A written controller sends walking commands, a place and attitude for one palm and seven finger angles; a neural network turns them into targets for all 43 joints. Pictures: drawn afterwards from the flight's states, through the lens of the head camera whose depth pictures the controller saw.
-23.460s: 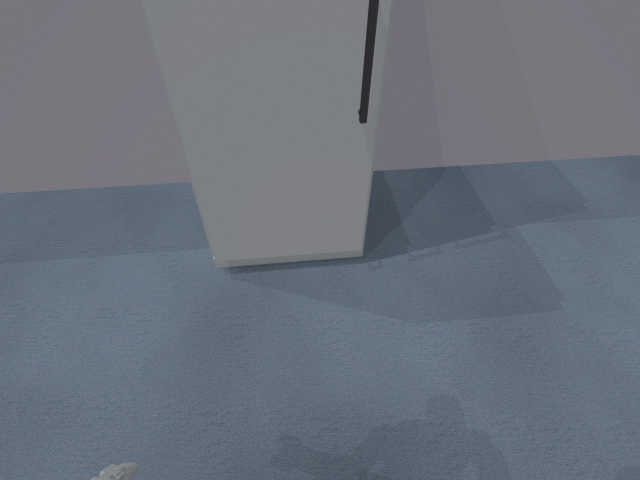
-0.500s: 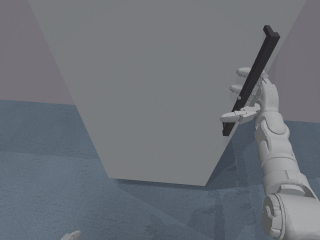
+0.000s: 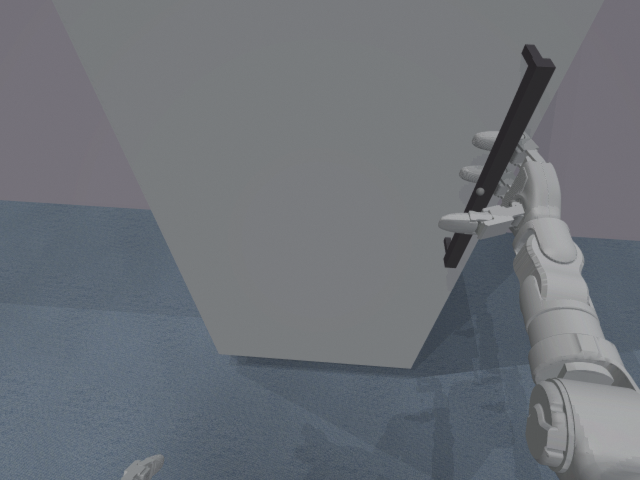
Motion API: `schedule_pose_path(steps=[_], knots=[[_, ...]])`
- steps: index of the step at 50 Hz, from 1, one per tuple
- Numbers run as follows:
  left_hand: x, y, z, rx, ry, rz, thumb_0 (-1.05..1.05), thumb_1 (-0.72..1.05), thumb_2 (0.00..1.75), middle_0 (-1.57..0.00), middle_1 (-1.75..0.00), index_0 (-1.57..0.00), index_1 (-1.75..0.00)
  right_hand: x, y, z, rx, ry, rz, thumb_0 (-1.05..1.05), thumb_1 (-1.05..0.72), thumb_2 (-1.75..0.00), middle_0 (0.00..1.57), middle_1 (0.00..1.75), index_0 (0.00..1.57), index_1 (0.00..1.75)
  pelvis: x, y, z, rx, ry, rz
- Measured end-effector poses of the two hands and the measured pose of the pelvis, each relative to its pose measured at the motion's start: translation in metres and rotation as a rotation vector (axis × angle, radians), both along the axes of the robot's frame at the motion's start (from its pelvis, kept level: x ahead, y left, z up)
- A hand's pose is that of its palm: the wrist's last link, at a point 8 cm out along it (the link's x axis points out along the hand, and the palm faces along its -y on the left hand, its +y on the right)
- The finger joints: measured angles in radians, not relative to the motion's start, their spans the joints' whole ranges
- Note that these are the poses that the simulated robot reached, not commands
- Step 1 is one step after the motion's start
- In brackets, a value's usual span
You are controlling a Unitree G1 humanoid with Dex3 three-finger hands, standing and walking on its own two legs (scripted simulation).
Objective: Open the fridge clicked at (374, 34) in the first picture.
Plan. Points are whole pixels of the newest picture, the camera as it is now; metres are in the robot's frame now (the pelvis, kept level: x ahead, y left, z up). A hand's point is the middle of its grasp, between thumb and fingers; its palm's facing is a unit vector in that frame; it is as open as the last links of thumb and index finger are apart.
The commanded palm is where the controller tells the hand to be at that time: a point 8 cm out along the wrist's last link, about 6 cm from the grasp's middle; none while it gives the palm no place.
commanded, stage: grip the handle and tug to test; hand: right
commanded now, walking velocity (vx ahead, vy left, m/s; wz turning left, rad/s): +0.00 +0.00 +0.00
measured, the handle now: (481, 179) +0.51 -0.15 +0.11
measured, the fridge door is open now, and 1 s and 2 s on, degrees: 0 0 12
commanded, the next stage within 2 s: pull the door a little, standing still in 1.22 s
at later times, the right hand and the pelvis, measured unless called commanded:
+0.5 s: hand (480, 189) +0.45 -0.14 +0.14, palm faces -0.04 +1.00 -0.01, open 5.7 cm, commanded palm +0.43 -0.18 +0.14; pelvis +0.00 +0.00 +0.00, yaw +0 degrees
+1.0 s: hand (479, 189) +0.45 -0.13 +0.14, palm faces -0.04 +1.00 -0.01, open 5.5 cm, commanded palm +0.42 -0.19 +0.14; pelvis +0.00 +0.00 +0.00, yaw +0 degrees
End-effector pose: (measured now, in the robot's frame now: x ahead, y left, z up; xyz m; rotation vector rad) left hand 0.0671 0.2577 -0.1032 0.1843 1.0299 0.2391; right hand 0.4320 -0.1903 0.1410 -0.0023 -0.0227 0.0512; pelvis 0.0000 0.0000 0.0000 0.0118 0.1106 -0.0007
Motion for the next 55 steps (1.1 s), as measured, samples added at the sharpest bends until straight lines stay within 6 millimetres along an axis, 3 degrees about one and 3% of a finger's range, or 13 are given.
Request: schedule_pose_path(steps=[13, 26, 55], knots=[[-0.017, -0.004, -0.004, -0.009, 0.032, 0.014, 0.01, 0.91, 0.90, -0.21, -0.30, -0.20, -0.30, 0.000, 0.000, 0.002, -0.004, -0.005, -0.004, -0.01, -0.18, -0.59, 0.37, 1.30, 0.35, 1.29, -0.002, -0.003, -0.001, 0.001, 0.004, 0.003], [-0.017, -0.004, -0.005, -0.008, 0.035, 0.006, 0.01, 0.91, 0.90, -0.21, -0.30, -0.20, -0.30, 0.003, 0.000, 0.001, -0.008, -0.013, -0.015, 0.01, -0.74, -0.83, 0.42, 1.37, 0.39, 1.36, -0.002, -0.004, -0.002, 0.002, 0.012, -0.001], [0.002, -0.001, 0.000, -0.019, -0.008, 0.021, 0.01, 0.91, 0.90, -0.21, -0.30, -0.20, -0.30, 0.002, 0.001, 0.001, -0.001, -0.010, -0.007, 0.01, -0.76, -0.81, 0.39, 1.40, 0.36, 1.38, 0.010, -0.001, 0.001, -0.002, 0.009, 0.016]])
